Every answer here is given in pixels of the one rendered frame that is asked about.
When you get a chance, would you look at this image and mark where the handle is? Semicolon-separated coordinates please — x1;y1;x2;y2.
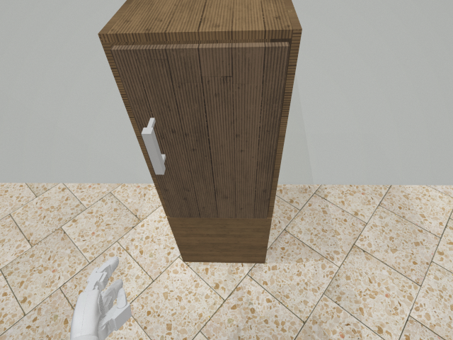
142;118;166;175

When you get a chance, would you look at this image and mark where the robot left hand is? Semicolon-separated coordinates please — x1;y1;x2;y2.
70;256;132;340

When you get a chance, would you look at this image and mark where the cupboard door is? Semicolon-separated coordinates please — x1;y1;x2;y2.
110;42;289;219

